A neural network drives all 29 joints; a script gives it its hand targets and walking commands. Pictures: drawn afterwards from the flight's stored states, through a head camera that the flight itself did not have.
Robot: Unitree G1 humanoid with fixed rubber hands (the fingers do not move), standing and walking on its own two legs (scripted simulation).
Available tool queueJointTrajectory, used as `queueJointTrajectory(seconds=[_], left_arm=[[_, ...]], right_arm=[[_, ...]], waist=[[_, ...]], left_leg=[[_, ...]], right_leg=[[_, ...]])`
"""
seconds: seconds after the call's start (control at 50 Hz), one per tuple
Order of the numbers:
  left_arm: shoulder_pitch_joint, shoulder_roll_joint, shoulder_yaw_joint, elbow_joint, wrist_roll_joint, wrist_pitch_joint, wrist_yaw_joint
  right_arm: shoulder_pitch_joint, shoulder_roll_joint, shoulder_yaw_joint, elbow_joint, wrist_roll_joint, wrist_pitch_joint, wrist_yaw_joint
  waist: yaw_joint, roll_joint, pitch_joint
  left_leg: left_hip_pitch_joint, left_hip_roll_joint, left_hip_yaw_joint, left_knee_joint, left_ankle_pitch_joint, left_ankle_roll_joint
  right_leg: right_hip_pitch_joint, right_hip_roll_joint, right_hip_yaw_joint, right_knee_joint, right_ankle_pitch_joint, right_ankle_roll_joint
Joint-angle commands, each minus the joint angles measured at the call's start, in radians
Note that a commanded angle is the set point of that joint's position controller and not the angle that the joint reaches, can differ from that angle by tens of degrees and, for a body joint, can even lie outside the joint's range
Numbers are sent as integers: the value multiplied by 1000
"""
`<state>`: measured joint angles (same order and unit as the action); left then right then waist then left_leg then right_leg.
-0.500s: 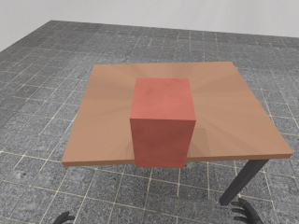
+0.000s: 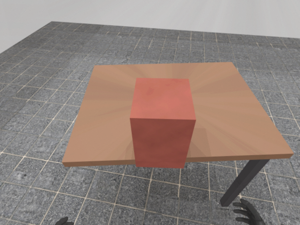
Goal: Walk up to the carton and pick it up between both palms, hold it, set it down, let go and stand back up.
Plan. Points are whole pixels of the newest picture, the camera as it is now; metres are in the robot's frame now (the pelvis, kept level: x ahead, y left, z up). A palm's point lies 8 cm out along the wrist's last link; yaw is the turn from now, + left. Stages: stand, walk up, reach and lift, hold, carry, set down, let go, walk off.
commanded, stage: stand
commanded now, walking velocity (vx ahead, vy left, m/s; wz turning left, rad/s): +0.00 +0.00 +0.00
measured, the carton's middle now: (161, 125) +0.42 -0.03 +0.02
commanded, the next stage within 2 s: none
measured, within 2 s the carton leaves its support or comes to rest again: neither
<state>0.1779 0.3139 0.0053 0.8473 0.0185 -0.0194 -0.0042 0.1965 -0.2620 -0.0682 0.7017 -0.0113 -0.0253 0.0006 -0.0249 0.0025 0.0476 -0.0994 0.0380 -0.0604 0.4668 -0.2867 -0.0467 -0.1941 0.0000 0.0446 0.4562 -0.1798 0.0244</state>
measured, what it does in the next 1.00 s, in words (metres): stands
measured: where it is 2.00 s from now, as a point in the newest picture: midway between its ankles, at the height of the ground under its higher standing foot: outside the picture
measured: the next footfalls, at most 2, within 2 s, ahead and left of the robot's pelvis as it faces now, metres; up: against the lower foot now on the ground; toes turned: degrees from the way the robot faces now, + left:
none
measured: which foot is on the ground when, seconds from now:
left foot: down 0.00-1.00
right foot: down 0.00-1.00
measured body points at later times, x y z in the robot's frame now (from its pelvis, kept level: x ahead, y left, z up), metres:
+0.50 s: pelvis +0.00 +0.00 +0.00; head -0.01 +0.00 +0.45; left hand +0.12 +0.28 -0.11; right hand +0.14 -0.27 -0.09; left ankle -0.01 +0.15 -0.74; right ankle +0.05 -0.13 -0.74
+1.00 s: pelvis +0.00 +0.00 +0.00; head -0.01 +0.00 +0.45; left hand +0.12 +0.29 -0.11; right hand +0.14 -0.27 -0.09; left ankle -0.01 +0.15 -0.74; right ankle +0.05 -0.13 -0.74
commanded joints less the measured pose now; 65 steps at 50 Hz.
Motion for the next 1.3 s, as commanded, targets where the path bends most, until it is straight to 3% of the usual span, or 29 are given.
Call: queueJointTrajectory(seconds=[0.0,0.06,0.08,0.22,0.26,0.32,0.5,0.54,0.56,0.6,0.66,0.72,0.74,0.82,0.84,0.88,0.92,0.94,0.98,1.04,1.08,1.2,1.28], left_arm=[[-40,221,80,-61,-19,-23,-5],[-44,232,85,-59,-14,-27,-2],[-50,231,84,-54,-16,-25,-2],[-29,226,80,-40,-21,-27,-2],[-56,227,83,-43,-18,-25,-4],[-56,219,79,-35,-17,-25,-3],[-46,229,81,-26,-21,-23,-4],[-48,217,78,-24,-20,-24,-4],[-63,233,81,-26,-18,-24,-3],[-56,223,80,-26,-25,-22,-3],[-44,223,78,-17,-22,-24,-3],[-44,229,81,-13,-23,-22,-5],[-50,227,79,-14,-19,-22,-3],[-53,223,79,-12,-21,-27,-6],[-64,226,78,-16,-22,-26,-6],[-53,222,78,-4,-21,-22,-5],[-60,235,81,-8,-21,-24,-4],[-60,229,82,-5,-23,-23,-5],[-54,230,82,-4,-22,-23,-5],[-52,238,81,-2,-20,-21,-5],[-48,226,79,1,-25,-19,-7],[-62,233,78,0,-21,-23,-6],[-61,241,85,4,-21,-19,-4]], right_arm=[[-9,-253,-36,-14,13,-15,-12],[-6,-257,-41,-11,15,-13,-12],[-11,-266,-41,-5,15,-14,-15],[6,-268,-38,2,19,-16,-15],[-13,-273,-45,-3,16,-15,-16],[-9,-262,-42,-2,18,-14,-15],[-8,-271,-40,14,17,-14,-16],[-15,-255,-36,3,18,-13,-14],[-15,-261,-38,4,19,-11,-16],[-12,-263,-39,3,21,-13,-16],[-1,-266,-39,10,22,-14,-18],[-22,-262,-33,9,19,-14,-17],[-13,-258,-36,5,22,-14,-15],[-24,-262,-36,7,23,-15,-16],[-15,-265,-37,8,23,-15,-18],[-33,-277,-42,7,22,-15,-19],[-18,-271,-41,10,23,-12,-17],[-29,-269,-41,8,23,-12,-19],[-7,-263,-37,15,24,-11,-19],[-1,-261,-35,22,24,-9,-15],[-19,-257,-35,15,26,-12,-17],[-15,-266,-37,18,25,-13,-15],[-16,-265,-38,17,24,-14,-19]], waist=[[28,118,7],[27,84,13],[29,108,16],[28,111,-1],[31,70,12],[22,102,8],[30,95,4],[24,125,27],[19,97,15],[20,117,23],[22,85,15],[36,115,7],[31,96,7],[31,110,12],[32,84,11],[37,122,5],[30,76,25],[28,115,37],[23,128,8],[25,88,14],[36,93,23],[24,113,18],[26,104,17]], left_leg=[[-101,66,-30,-127,76,59],[-113,60,-31,-135,42,58],[-112,65,-33,-129,49,59],[-107,66,-35,-138,55,62],[-108,66,-39,-136,59,60],[-93,67,-31,-134,93,57],[-99,73,-32,-144,65,61],[-113,68,-32,-141,57,61],[-100,70,-39,-146,59,60],[-97,72,-41,-146,67,61],[-91,78,-43,-148,70,58],[-108,75,-39,-149,82,62],[-101,72,-38,-152,72,57],[-96,78,-38,-152,88,60],[-99,77,-41,-149,72,59],[-98,74,-38,-153,64,60],[-108,76,-45,-154,51,59],[-113,73,-37,-154,48,59],[-92,73,-35,-152,57,58],[-92,74,-38,-155,38,56],[-105,76,-42,-150,48,61],[-95,75,-33,-164,56,56],[-93,79,-37,-159,63,58]], right_leg=[[49,-105,80,-102,104,-51],[47,-100,79,-107,77,-50],[41,-108,87,-108,90,-53],[57,-109,88,-110,97,-48],[45,-104,77,-109,96,-50],[48,-113,84,-104,148,-54],[55,-107,82,-113,89,-50],[40,-111,89,-124,84,-48],[41,-109,84,-116,96,-47],[33,-115,92,-117,96,-52],[42,-114,86,-111,117,-51],[61,-113,84,-110,119,-53],[60,-115,80,-110,112,-52],[54,-122,90,-114,132,-54],[51,-120,89,-116,116,-54],[53,-115,84,-116,112,-51],[44,-114,83,-126,82,-50],[31,-118,91,-130,96,-50],[43,-117,93,-122,82,-53],[46,-114,87,-122,56,-51],[42,-111,85,-127,67,-51],[50,-115,90,-114,127,-47],[43,-118,90,-117,91,-51]])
